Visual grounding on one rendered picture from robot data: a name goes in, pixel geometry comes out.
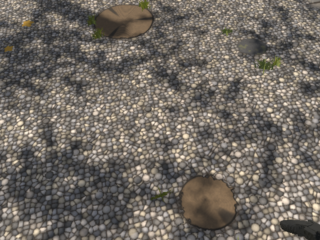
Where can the right robot hand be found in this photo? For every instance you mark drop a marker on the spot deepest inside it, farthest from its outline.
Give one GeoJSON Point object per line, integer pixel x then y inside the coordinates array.
{"type": "Point", "coordinates": [308, 229]}

